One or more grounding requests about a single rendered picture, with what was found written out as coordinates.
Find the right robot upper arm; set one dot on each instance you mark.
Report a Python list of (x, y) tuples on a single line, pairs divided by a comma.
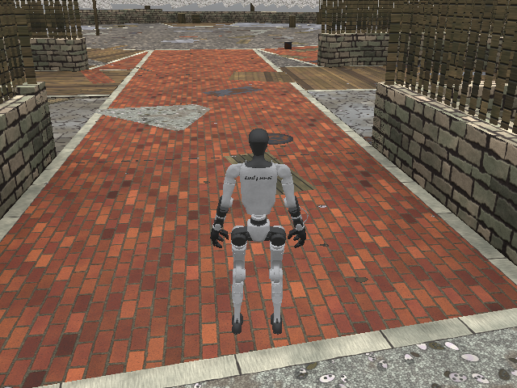
[(283, 171)]

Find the robot right foot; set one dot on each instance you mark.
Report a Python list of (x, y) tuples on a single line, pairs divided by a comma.
[(276, 327)]

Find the robot right forearm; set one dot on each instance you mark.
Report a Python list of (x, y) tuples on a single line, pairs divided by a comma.
[(296, 216)]

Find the robot right hand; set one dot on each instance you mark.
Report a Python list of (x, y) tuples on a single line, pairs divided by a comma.
[(300, 234)]

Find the left robot shin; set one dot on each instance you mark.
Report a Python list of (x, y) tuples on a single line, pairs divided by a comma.
[(237, 296)]

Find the left robot upper arm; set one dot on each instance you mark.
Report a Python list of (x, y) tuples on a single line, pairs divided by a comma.
[(232, 172)]

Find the robot left hand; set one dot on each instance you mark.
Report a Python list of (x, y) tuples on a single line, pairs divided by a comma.
[(215, 236)]

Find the robot left forearm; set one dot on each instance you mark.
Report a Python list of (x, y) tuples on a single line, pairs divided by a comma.
[(220, 216)]

